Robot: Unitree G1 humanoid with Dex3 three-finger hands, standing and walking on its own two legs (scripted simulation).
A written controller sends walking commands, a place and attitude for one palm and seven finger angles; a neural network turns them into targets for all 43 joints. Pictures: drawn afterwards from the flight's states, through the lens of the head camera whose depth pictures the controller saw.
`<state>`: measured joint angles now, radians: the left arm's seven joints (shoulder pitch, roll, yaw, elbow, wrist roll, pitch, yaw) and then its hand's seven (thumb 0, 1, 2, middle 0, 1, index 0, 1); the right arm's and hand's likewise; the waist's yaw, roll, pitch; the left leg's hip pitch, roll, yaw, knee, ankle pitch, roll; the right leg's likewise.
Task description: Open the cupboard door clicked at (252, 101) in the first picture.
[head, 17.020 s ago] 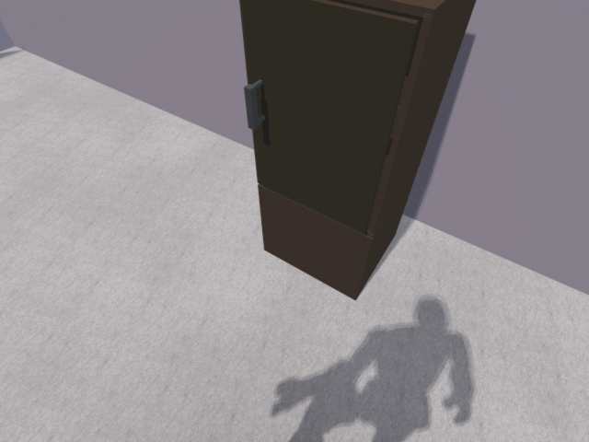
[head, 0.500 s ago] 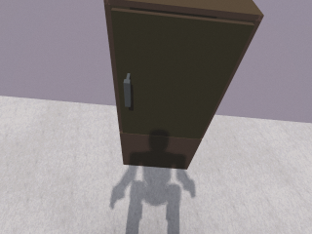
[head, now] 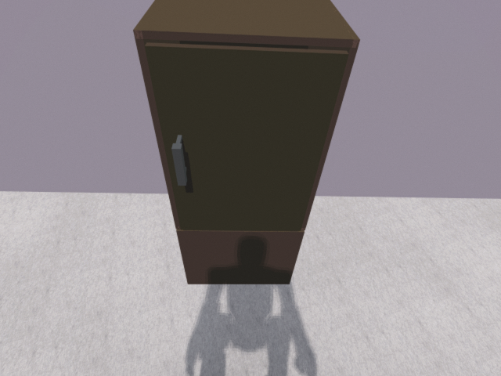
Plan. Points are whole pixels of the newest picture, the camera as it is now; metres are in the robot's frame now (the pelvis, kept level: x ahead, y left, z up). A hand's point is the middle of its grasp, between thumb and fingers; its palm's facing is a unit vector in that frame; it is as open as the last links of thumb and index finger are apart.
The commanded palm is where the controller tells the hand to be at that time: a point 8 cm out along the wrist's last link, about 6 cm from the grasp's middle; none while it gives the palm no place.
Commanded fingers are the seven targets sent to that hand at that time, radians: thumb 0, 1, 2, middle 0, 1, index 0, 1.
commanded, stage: come to a stop and stand still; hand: left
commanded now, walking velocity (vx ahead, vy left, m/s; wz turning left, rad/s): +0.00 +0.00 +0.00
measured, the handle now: (180, 160) +0.61 +0.19 -0.02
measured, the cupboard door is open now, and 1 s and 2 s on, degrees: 0 0 0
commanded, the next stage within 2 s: look again from close up in 0.04 s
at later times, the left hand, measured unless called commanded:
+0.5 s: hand out of the picture +0.03 +0.21 -0.18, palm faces +0.01 -0.97 -0.23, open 7.4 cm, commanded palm none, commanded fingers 0.00 0.90 0.90 -0.20 -0.30 -0.20 -0.30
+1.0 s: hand out of the picture +0.01 +0.19 -0.19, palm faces +0.00 -0.98 -0.20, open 7.4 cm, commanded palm none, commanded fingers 0.00 0.90 0.90 -0.20 -0.30 -0.20 -0.30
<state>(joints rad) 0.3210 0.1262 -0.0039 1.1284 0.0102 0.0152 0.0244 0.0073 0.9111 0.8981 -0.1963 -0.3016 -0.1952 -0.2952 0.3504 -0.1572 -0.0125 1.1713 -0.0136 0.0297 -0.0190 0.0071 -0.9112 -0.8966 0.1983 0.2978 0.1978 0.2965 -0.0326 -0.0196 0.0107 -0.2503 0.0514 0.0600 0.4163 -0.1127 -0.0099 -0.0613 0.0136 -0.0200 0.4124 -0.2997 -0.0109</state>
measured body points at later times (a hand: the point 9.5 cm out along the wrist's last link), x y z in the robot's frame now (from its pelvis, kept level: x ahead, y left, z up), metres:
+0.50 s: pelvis +0.02 +0.03 -0.01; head +0.03 +0.03 +0.44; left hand +0.03 +0.27 -0.17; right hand +0.02 -0.19 -0.17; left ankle +0.07 +0.13 -0.74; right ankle -0.04 -0.11 -0.74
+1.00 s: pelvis +0.03 +0.01 -0.01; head +0.04 +0.02 +0.44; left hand +0.01 +0.24 -0.17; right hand +0.07 -0.23 -0.16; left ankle +0.07 +0.13 -0.74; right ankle -0.04 -0.11 -0.74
